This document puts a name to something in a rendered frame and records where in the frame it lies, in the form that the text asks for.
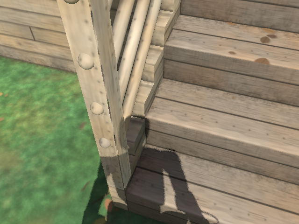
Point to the stairs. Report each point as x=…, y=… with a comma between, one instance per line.
x=222, y=131

